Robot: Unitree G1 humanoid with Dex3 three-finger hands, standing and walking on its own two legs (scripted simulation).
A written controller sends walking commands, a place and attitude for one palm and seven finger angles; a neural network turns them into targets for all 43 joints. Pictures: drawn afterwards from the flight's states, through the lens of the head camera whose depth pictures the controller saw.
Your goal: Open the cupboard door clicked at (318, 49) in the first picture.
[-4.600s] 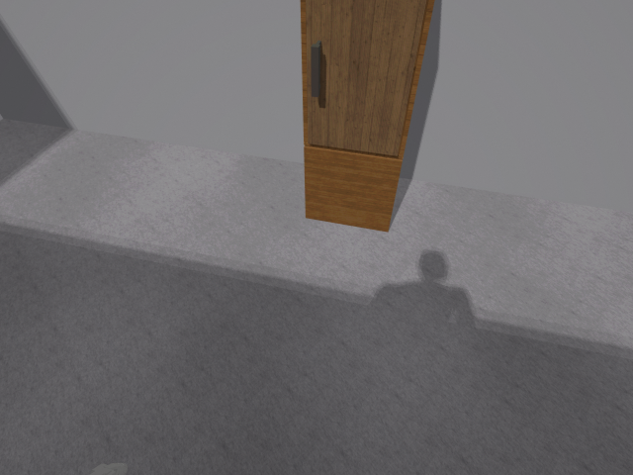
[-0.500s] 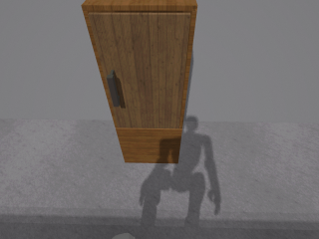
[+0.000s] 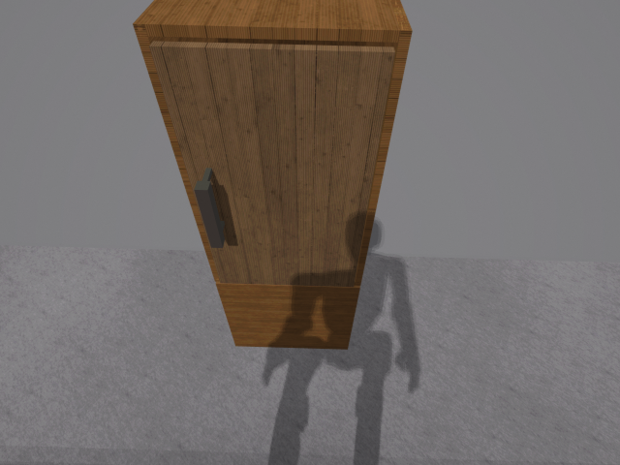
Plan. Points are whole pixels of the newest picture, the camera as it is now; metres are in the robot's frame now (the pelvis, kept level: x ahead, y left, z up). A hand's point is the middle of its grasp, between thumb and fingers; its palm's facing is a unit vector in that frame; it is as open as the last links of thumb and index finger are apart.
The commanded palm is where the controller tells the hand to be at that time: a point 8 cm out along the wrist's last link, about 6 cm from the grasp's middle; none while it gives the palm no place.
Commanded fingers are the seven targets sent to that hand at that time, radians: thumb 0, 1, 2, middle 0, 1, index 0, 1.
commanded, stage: come to a stop and stand still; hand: left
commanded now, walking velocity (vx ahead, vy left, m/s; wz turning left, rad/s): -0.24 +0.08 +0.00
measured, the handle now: (213, 208) +0.56 +0.23 -0.04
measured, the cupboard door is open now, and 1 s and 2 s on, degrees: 0 0 0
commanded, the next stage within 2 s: look again from close up in 1.08 s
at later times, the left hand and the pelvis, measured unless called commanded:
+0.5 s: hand out of the picture +0.04 +0.22 -0.17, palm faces +0.07 -0.98 -0.21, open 7.4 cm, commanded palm none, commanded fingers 0.00 0.90 0.90 -0.20 -0.30 -0.20 -0.30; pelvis -0.02 +0.03 +0.01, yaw +1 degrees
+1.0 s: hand out of the picture -0.07 +0.16 -0.17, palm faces +0.04 -0.99 -0.15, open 7.4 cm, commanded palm none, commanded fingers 0.00 0.90 0.90 -0.20 -0.30 -0.20 -0.30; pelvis -0.05 +0.00 +0.01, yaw +1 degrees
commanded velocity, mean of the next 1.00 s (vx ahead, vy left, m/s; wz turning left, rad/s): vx -0.04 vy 0.02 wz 0.00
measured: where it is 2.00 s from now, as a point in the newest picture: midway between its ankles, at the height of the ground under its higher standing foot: outside the picture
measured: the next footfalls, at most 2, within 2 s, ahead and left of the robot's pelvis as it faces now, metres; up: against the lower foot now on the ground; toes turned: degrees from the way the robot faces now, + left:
left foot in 0.34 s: +0.02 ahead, +0.13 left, +0.00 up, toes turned +6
right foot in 0.60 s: -0.01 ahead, -0.09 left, +0.00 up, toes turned -2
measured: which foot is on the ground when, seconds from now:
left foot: down 0.00-0.06, up 0.08-0.32, down 0.34-1.00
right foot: down 0.00-0.34, up 0.36-0.58, down 0.60-1.00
